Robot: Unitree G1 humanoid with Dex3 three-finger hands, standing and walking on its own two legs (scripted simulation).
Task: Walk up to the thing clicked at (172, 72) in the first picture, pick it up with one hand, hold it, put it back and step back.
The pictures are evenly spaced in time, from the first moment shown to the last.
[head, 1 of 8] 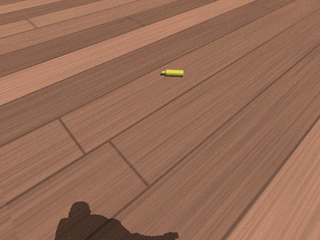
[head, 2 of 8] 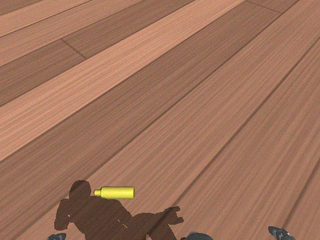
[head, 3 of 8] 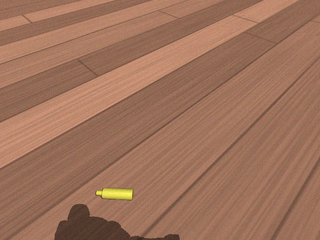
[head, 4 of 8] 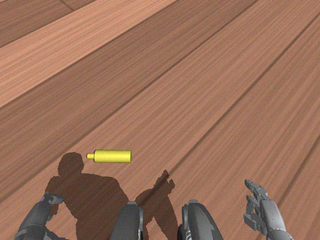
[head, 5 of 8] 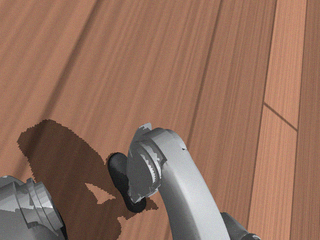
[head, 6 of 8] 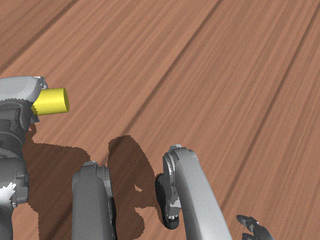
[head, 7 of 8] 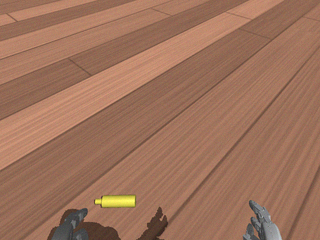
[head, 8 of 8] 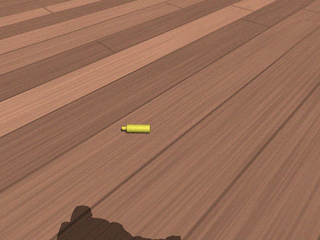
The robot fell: no
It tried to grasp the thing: yes
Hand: left
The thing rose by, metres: 0.68
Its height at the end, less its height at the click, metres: +0.00
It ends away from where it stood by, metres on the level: 0.01
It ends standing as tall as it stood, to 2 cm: yes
